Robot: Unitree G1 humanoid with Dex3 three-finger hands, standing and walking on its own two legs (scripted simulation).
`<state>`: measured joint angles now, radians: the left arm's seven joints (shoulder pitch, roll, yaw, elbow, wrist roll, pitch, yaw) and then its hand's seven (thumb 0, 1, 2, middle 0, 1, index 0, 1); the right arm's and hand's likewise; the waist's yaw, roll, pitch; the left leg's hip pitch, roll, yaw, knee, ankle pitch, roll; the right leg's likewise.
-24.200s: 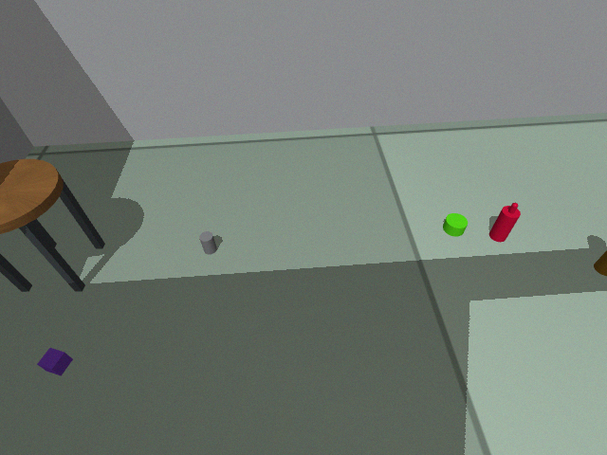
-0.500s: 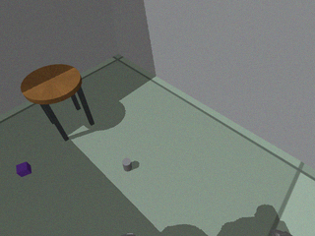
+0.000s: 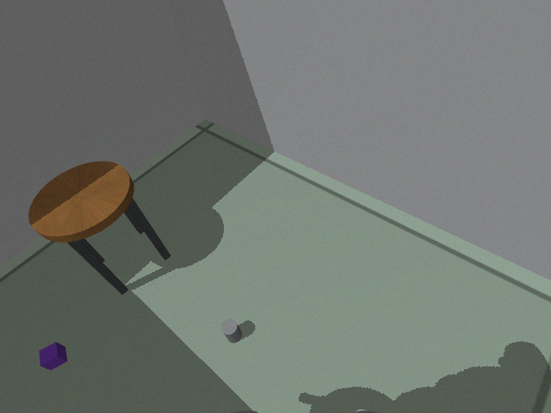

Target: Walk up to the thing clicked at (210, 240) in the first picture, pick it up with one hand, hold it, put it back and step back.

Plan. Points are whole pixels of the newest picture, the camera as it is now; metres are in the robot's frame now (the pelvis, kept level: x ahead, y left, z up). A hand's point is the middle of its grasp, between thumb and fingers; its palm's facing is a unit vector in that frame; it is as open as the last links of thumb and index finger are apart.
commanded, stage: walk up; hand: left
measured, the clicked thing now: (232, 331) +0.50 +0.27 -0.72
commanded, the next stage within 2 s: stand in 1.68 s
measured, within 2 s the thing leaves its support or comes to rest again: neither
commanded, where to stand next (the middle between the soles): +0.11 +0.03 m, yaw -1 degrees
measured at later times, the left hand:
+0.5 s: hand out of the picture +0.10 +0.30 -0.16, palm faces -0.01 -0.95 -0.32, open 7.4 cm
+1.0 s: hand out of the picture +0.12 +0.29 -0.13, palm faces +0.00 -0.93 -0.36, open 7.4 cm
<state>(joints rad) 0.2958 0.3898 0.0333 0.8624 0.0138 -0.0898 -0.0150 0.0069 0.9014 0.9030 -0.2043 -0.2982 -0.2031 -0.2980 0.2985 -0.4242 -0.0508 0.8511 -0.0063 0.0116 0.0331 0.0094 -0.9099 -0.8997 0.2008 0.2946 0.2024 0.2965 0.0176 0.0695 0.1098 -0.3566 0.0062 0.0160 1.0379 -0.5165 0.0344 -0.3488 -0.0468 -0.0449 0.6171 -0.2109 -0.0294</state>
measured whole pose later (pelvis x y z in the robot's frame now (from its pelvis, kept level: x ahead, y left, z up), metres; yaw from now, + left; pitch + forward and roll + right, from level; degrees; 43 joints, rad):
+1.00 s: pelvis +0.05 +0.03 +0.02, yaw +1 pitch -3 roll +0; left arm 0.09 0.35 -0.01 1.16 0.01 -0.02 -0.01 0.01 0.90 0.90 -0.20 -0.30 -0.20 -0.30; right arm 0.05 -0.36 -0.01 1.14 0.00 0.01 0.02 0.01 -0.91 -0.90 0.20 0.29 0.20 0.30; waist 0.02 0.03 0.06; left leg -0.17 0.04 0.00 0.39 -0.18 -0.03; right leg -0.17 -0.05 -0.03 0.39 -0.18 0.03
